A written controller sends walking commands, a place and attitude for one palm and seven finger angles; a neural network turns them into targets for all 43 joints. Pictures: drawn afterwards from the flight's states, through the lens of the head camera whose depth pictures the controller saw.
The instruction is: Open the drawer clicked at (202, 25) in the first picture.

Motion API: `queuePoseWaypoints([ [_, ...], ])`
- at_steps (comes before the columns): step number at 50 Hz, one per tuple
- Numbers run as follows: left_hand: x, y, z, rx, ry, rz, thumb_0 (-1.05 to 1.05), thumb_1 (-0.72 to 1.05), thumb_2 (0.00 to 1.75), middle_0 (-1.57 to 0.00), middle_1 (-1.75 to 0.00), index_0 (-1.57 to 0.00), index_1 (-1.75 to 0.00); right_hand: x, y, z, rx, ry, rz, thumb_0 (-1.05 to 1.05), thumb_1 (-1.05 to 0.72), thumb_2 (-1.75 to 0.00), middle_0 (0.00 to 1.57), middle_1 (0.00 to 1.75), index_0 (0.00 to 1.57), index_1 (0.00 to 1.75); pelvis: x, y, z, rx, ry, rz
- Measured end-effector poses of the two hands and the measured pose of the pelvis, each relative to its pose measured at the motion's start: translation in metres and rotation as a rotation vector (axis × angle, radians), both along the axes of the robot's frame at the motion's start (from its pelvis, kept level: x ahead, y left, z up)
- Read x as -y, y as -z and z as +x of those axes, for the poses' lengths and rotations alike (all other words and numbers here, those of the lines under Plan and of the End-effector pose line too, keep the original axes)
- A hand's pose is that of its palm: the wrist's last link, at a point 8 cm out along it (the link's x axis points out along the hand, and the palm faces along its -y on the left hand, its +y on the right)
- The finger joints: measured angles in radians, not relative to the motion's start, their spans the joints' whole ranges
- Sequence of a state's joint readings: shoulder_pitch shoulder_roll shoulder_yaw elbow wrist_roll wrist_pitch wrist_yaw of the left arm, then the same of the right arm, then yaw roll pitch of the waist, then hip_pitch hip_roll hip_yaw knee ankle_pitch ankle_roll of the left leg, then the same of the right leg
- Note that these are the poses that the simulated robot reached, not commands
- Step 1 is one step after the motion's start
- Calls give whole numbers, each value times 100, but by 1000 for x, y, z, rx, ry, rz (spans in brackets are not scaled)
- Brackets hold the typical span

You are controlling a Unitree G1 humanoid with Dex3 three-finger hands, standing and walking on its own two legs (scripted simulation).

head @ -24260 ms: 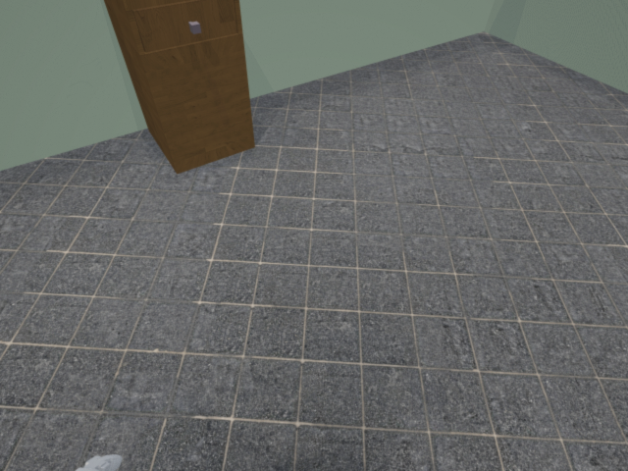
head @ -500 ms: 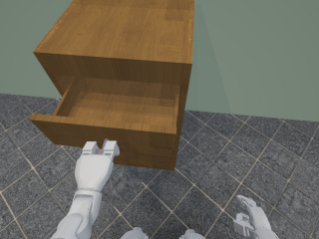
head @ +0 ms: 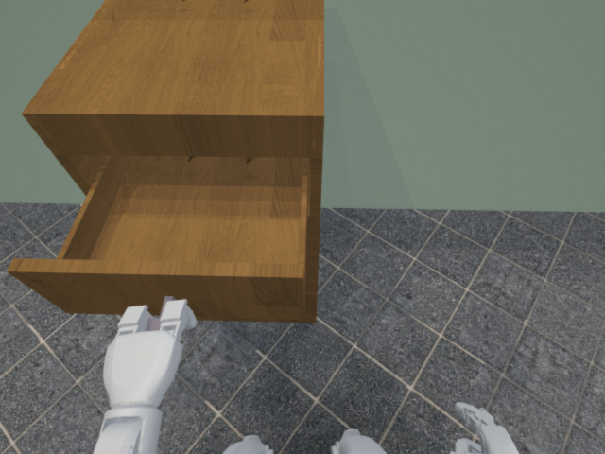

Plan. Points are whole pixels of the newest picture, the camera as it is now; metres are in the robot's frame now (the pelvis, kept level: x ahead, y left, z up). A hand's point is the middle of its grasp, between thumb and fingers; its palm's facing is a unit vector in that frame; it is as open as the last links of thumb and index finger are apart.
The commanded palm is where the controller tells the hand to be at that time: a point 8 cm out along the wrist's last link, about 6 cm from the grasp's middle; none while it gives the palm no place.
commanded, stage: pull the drawer open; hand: left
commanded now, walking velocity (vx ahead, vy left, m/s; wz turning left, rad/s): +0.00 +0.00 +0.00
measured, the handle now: (164, 321) +0.30 +0.20 -0.03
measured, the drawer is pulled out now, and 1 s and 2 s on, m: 0.21 0.30 0.30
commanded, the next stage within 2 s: open the thumb to release the handle in 0.70 s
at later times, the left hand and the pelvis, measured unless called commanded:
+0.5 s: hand (144, 447) +0.15 +0.20 -0.05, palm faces -0.07 -0.11 -0.99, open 6.5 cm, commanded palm +0.12 +0.21 +0.01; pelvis +0.00 -0.01 -0.03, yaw +2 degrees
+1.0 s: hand (143, 444) +0.16 +0.20 -0.05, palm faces -0.02 -0.08 -1.00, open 6.8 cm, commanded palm +0.13 +0.20 +0.01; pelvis -0.02 -0.02 -0.03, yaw +3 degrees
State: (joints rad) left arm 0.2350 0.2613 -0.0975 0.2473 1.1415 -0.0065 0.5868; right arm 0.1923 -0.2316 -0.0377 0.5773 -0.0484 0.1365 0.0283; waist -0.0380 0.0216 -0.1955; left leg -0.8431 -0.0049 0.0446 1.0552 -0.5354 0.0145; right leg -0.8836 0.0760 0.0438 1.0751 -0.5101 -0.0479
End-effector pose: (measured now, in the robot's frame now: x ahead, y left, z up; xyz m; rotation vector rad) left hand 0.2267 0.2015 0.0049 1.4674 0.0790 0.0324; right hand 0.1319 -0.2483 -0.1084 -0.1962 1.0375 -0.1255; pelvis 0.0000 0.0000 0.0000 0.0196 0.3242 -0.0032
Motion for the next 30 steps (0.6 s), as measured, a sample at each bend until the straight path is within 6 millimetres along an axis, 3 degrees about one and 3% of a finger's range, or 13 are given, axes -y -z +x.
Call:
queuePoseWaypoints([
  [7,-1,0,-33,-1,-2,-4,5,67,72,-38,-135,-33,-135,-2,3,22,50,-47,0,1,-91,-90,20,30,20,30,1,7,-1,-2,-4,5],
  [20,-1,-3,-83,-50,-20,-19,6,66,70,-36,-132,-32,-135,-39,-7,88,252,-208,77,1,-91,-90,20,30,20,30,10,19,-3,-5,-13,20],
  [25,-2,-3,-90,-45,-11,-8,5,66,71,-36,-131,-30,-135,-43,0,97,262,-255,77,1,-90,-90,20,30,20,30,14,26,-5,-21,-24,23],
  [30,-2,-2,-91,-30,-7,-4,4,66,74,-37,-131,-31,-135,-38,13,92,229,-253,73,1,-90,-90,20,30,20,30,16,33,-7,-33,-30,26],
])
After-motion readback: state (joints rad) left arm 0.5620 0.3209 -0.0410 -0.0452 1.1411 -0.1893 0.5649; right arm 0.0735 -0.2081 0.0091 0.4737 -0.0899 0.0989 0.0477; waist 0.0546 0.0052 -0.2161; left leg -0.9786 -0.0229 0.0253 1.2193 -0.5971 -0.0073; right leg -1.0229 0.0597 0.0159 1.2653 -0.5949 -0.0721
